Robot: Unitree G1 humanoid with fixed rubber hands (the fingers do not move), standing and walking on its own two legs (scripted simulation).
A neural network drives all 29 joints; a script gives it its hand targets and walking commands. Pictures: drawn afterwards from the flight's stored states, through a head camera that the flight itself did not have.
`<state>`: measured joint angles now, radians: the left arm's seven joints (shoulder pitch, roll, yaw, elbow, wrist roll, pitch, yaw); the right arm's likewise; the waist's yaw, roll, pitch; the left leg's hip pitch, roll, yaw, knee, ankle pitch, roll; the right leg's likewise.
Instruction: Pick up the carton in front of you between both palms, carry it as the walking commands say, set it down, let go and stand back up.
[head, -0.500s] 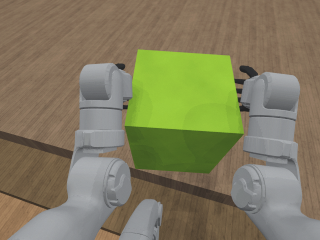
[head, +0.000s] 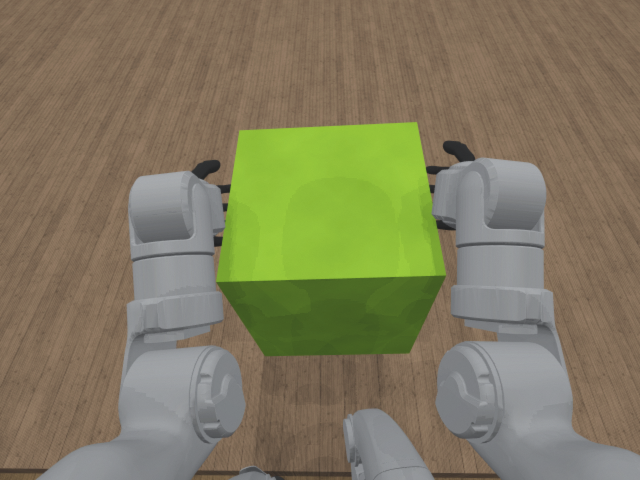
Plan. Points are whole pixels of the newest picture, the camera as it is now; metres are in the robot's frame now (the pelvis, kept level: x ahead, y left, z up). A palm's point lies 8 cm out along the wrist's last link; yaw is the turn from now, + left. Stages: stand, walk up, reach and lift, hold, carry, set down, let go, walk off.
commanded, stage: carry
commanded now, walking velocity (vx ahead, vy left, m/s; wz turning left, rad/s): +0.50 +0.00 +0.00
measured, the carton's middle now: (332, 252) +0.40 -0.04 +0.03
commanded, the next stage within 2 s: none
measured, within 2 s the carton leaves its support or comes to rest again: neither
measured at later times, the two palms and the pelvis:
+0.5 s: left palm out of the picture +0.65 +0.09 +0.27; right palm out of the picture +0.69 -0.20 +0.27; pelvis +0.28 -0.08 +0.11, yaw +2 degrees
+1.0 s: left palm out of the picture +0.89 +0.10 +0.32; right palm out of the picture +0.89 -0.19 +0.34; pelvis +0.52 -0.05 +0.15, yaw +1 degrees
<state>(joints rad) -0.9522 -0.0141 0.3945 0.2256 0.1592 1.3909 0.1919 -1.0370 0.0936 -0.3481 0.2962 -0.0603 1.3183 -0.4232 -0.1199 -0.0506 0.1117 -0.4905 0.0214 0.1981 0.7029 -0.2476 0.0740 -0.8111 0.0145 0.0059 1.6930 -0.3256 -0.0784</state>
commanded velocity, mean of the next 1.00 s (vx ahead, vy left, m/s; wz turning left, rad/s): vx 0.50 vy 0.00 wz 0.00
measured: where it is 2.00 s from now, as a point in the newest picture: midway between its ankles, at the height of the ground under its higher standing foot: (316, 201)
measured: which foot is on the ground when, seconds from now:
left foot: down 0.00-0.34, up 0.36-0.80, down 0.82-1.00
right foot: up 0.00-0.30, down 0.32-0.84, up 0.86-1.00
